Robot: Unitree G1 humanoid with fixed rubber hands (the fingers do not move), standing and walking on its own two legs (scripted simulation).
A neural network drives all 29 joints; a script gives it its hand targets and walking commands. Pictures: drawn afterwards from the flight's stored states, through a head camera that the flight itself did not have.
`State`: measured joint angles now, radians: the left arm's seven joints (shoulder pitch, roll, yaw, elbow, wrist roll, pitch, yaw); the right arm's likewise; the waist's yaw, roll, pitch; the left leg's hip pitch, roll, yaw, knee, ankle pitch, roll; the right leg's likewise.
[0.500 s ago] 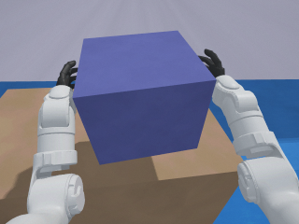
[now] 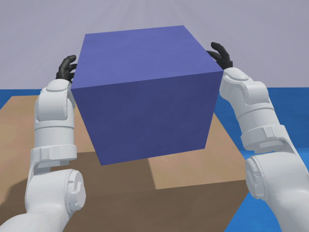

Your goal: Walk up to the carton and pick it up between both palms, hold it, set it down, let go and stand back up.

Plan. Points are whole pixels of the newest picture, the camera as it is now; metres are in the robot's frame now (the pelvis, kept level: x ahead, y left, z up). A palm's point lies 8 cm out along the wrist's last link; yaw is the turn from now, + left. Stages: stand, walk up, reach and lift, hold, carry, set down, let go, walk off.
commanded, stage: hold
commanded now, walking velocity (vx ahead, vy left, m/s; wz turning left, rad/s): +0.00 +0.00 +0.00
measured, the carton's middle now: (144, 91) +0.42 +0.03 +0.22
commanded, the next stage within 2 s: none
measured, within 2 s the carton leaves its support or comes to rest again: neither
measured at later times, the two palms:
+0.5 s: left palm (61, 86) +0.35 +0.22 +0.26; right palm (222, 71) +0.37 -0.15 +0.30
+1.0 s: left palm (67, 87) +0.37 +0.21 +0.25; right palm (223, 71) +0.38 -0.16 +0.30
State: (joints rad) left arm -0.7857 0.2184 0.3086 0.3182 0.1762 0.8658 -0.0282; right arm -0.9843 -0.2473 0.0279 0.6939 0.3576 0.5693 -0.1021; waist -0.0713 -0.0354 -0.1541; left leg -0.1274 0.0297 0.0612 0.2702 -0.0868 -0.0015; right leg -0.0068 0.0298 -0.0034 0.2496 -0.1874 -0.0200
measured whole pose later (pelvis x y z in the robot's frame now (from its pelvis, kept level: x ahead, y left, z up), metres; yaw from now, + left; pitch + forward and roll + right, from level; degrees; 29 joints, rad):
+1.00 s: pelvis +0.00 +0.01 +0.00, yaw +0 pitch -2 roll +0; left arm -0.78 0.21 0.28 0.32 0.15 0.90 0.00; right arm -1.03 -0.30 0.10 0.74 0.43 0.62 -0.11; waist -0.07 -0.03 -0.19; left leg -0.16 0.03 0.07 0.30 -0.10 0.00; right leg -0.03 0.03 0.00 0.25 -0.19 -0.01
